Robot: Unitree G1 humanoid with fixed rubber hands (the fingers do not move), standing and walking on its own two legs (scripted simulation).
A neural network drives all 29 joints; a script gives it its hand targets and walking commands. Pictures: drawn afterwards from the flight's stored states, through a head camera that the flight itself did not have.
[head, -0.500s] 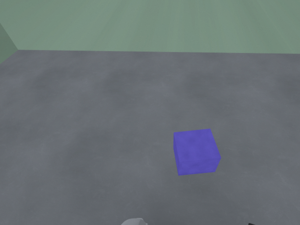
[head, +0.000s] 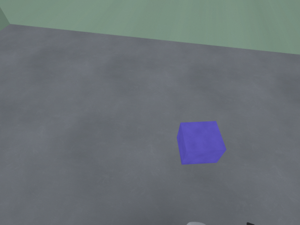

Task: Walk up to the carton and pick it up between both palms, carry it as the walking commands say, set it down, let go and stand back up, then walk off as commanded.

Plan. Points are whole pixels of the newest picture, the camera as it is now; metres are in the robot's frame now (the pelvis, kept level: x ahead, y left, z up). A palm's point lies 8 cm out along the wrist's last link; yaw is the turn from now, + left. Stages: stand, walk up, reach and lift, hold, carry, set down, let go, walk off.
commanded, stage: walk off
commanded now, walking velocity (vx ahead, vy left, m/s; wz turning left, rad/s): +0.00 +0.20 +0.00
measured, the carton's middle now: (198, 142) +0.72 -0.32 -0.67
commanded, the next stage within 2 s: stand in 1.66 s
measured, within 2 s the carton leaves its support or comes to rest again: neither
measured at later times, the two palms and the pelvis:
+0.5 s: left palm out of the picture -0.08 +0.28 -0.13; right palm out of the picture +0.02 -0.24 -0.14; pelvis -0.07 +0.00 -0.01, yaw -1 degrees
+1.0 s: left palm out of the picture -0.11 +0.35 -0.14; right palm out of the picture +0.00 -0.19 -0.13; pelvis -0.09 +0.07 -0.01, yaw +0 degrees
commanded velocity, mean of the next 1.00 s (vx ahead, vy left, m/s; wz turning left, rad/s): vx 0.00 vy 0.20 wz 0.00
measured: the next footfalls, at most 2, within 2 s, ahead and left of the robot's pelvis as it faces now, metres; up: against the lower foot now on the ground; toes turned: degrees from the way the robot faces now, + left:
right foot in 0.48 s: -0.07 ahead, -0.09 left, +0.00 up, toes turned -6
left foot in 0.94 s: +0.00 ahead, +0.16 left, +0.00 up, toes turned -1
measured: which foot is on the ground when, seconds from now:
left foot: down 0.00-0.48, up 0.50-0.92, down 0.94-1.00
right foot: up 0.00-0.46, down 0.48-0.94, up 0.96-1.00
